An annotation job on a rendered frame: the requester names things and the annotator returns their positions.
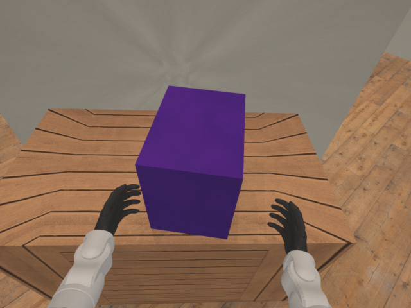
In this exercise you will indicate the right robot forearm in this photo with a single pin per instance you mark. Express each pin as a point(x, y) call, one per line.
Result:
point(301, 281)

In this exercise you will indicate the right robot hand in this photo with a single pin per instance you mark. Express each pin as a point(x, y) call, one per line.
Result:
point(293, 233)

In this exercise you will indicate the left robot hand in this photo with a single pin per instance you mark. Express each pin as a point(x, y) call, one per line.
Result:
point(112, 212)

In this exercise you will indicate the pedestal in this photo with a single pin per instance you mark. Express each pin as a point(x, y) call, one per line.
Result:
point(54, 191)

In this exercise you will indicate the left robot forearm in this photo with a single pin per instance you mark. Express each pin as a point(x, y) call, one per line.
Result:
point(82, 286)

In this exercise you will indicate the carton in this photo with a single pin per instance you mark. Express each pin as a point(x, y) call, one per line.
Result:
point(190, 167)

